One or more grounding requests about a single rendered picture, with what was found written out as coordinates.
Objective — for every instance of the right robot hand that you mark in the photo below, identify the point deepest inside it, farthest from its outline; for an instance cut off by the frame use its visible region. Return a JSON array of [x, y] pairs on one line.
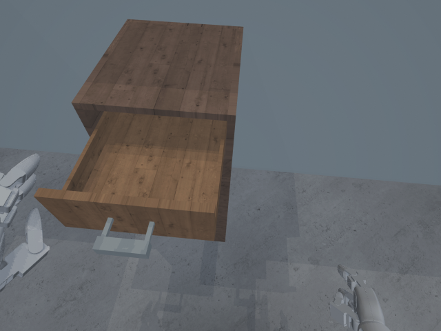
[[351, 310]]

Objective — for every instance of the handle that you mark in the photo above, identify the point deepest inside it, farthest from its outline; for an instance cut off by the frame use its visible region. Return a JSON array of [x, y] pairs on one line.
[[123, 247]]

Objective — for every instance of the left robot hand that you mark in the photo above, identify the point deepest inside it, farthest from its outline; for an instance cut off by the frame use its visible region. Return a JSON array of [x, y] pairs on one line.
[[13, 188]]

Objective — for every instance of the cabinet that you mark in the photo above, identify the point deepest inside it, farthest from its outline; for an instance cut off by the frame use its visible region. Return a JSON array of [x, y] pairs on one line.
[[169, 69]]

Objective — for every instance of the drawer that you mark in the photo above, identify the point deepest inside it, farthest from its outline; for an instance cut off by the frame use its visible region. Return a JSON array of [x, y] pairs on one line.
[[137, 168]]

